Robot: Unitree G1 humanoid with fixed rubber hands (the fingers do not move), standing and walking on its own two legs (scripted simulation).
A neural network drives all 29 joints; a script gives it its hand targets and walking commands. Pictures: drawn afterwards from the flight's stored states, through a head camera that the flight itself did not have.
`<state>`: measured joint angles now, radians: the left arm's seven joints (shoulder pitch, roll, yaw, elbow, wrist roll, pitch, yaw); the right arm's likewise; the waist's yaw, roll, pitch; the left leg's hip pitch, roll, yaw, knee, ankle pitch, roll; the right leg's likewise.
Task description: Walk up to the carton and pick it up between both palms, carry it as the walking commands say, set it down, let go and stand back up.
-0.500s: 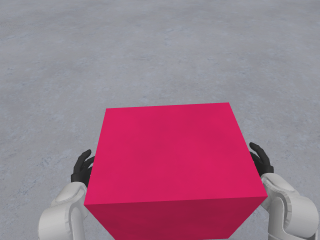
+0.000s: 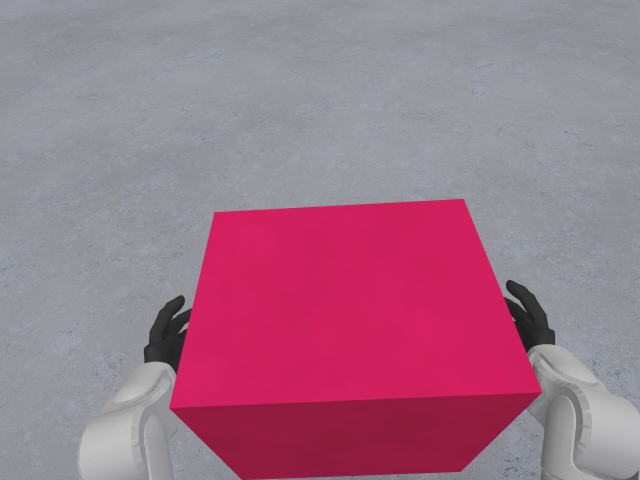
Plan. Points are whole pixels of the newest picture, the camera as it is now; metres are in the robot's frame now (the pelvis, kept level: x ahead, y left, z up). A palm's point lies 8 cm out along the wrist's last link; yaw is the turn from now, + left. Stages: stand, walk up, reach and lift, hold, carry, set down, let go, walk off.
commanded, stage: carry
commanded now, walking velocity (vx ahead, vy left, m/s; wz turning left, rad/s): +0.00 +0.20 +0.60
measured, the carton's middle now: (344, 349) +0.27 -0.01 +0.02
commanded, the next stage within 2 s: none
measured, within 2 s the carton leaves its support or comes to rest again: neither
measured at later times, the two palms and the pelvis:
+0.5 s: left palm out of the picture +0.11 +0.36 +0.10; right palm (357, 378) +0.21 -0.02 +0.08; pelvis -0.06 +0.12 +0.01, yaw +15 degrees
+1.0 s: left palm out of the picture -0.05 +0.56 +0.07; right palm (113, 448) +0.15 +0.23 +0.06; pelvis -0.15 +0.28 -0.01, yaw +30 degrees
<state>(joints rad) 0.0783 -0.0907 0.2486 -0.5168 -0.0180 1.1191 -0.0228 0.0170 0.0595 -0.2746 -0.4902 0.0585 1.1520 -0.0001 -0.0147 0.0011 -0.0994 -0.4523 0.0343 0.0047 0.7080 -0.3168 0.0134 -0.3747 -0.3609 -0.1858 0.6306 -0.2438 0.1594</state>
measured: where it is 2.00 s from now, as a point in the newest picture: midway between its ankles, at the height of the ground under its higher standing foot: outside the picture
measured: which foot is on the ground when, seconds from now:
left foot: up 0.00-0.00, down 0.02-0.38, up 0.40-0.74, down 0.76-1.00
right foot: down 0.00-0.00, up 0.02-0.34, down 0.36-0.76, up 0.78-1.00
